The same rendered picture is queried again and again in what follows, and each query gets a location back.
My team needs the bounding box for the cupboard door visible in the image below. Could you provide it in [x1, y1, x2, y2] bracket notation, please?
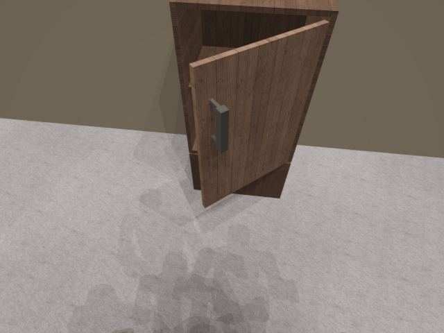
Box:
[189, 20, 329, 208]

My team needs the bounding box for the handle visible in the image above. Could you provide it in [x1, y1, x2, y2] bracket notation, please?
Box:
[210, 99, 229, 153]

